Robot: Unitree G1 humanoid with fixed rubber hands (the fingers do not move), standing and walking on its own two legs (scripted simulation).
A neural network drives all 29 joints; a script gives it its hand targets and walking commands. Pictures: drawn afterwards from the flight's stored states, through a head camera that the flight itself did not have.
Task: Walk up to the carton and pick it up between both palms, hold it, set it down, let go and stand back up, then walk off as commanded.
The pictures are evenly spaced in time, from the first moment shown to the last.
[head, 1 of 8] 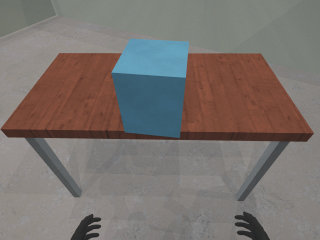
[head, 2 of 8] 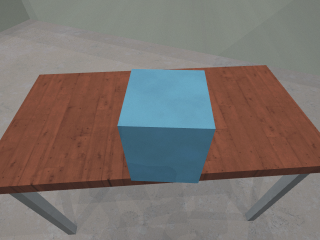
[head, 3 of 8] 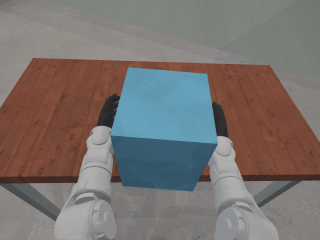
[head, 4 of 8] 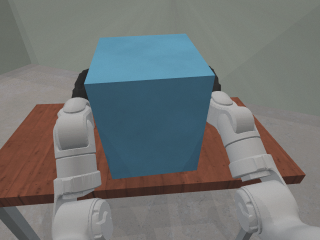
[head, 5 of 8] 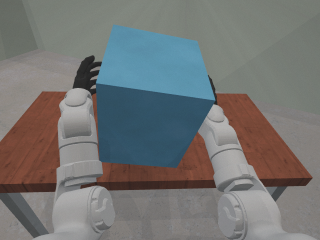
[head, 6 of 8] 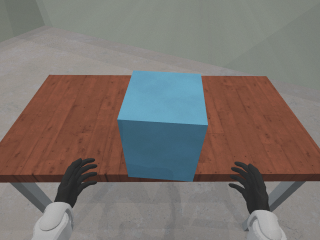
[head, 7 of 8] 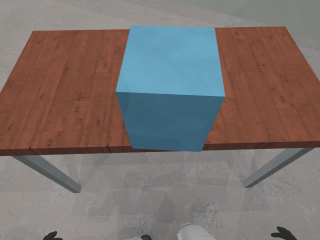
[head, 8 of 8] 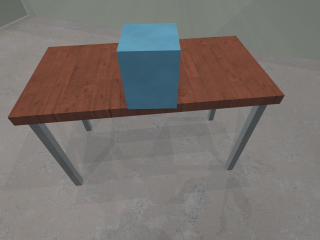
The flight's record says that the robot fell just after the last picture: no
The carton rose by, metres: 0.21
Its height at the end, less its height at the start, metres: +0.00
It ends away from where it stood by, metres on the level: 0.00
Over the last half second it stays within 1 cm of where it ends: yes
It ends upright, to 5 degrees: yes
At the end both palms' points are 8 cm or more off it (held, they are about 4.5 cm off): yes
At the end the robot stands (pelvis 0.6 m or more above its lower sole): yes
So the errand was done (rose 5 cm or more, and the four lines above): yes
